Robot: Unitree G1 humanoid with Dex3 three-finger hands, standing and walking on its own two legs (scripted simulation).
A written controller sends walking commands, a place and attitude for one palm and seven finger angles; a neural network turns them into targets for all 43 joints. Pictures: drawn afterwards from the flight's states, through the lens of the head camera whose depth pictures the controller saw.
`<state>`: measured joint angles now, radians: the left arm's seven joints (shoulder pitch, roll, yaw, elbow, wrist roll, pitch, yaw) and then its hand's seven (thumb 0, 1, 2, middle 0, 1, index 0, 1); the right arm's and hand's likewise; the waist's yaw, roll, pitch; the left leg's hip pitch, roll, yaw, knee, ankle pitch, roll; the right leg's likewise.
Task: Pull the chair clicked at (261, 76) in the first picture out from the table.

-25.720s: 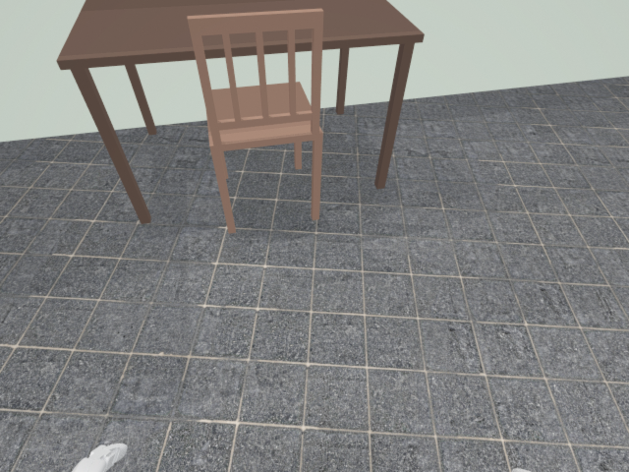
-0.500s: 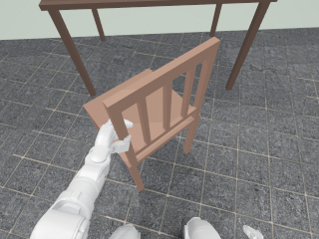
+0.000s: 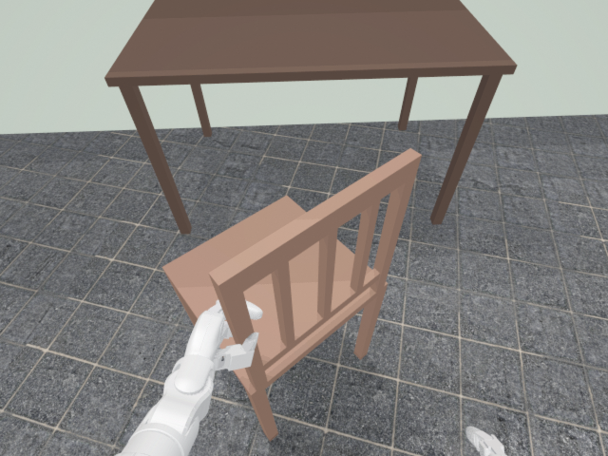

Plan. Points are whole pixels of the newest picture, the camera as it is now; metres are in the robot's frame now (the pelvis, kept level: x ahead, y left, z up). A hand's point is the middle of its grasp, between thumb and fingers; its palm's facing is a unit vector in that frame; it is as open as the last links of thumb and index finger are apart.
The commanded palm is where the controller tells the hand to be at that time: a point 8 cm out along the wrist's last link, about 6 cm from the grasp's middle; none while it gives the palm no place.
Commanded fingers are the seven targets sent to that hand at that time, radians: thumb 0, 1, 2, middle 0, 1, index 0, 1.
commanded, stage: stop walking, hand still on the chair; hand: left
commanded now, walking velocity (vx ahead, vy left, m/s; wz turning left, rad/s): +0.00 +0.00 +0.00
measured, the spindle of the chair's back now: (326, 276) +0.43 -0.02 -0.09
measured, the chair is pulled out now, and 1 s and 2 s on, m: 0.60 0.60 0.60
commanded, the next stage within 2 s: open the thumb and straighten the fingers in 0.68 s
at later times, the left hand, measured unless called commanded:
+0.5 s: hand (245, 347) +0.28 +0.10 -0.06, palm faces -0.08 -0.98 -0.19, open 6.1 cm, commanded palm +0.26 +0.16 -0.04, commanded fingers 0.00 0.90 0.90 -0.50 -1.45 -0.50 -1.45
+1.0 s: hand (238, 340) +0.29 +0.12 -0.05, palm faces -0.08 -0.98 -0.19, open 7.6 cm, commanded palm +0.27 +0.17 -0.03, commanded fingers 0.00 -0.55 0.20 -0.45 -1.30 -0.45 -1.30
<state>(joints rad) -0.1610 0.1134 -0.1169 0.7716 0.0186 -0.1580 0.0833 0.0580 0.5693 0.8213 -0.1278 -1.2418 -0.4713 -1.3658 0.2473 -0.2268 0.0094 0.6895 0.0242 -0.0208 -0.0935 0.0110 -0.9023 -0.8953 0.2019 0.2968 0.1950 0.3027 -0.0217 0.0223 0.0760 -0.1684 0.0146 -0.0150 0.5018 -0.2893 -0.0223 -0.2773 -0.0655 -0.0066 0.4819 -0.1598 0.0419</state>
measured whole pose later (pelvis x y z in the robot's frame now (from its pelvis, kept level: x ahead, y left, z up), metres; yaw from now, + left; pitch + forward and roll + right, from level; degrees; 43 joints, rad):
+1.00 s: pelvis +0.02 +0.00 -0.01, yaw +0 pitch +3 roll +0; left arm 0.02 0.17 -0.10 0.45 0.00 -0.07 0.08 0.05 0.30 0.64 -0.30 -1.33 -0.49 -1.42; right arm 0.26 -0.23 0.00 0.62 0.04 -0.05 -0.02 0.01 -0.90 -0.89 0.20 0.30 0.20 0.30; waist -0.05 0.00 -0.01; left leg -0.31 0.02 -0.02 0.60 -0.35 -0.03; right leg -0.42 -0.06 -0.01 0.58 -0.22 0.04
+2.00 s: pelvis +0.02 -0.01 -0.04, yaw +2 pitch +8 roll +0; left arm 0.43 0.20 -0.10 -0.04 -0.01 0.09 0.00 -0.01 -0.54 0.20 0.00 0.00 0.00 0.00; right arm 0.27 -0.26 0.00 0.49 0.03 -0.14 -0.06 0.01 -0.90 -0.90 0.20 0.30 0.20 0.30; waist -0.04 0.06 -0.10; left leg -0.53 0.01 -0.07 0.88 -0.49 -0.03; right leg -0.62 -0.07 -0.05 0.85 -0.37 0.04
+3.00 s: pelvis +0.02 +0.00 -0.06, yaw +2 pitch +8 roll -2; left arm 0.73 0.23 0.09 -0.45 -0.24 -0.19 -0.09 -0.01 -0.53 0.21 -0.01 -0.01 -0.01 -0.01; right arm 0.26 -0.19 0.00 0.49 0.08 -0.15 -0.08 0.02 -0.90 -0.90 0.20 0.30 0.20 0.30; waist 0.01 0.07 -0.13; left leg -0.60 0.02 -0.08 1.03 -0.57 -0.03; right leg -0.69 -0.07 -0.05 0.97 -0.43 0.04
